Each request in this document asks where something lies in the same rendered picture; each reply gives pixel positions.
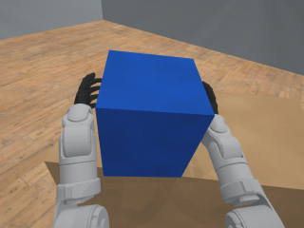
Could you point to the robot right forearm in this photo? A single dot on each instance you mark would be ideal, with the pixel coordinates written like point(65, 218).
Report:
point(237, 183)

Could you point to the carton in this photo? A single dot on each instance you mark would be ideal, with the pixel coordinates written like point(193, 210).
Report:
point(152, 112)

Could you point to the robot right hand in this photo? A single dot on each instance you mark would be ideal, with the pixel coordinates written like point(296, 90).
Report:
point(211, 96)

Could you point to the robot left forearm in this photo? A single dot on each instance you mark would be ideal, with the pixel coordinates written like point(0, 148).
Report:
point(79, 180)

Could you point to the pedestal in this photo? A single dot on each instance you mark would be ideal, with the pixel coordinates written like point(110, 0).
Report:
point(270, 131)

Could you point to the robot right upper arm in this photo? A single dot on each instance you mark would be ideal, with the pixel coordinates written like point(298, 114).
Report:
point(259, 216)

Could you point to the robot left hand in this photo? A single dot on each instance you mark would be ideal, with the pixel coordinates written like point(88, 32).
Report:
point(86, 88)

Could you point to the robot left upper arm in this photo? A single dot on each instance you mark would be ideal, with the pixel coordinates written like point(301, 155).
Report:
point(87, 216)

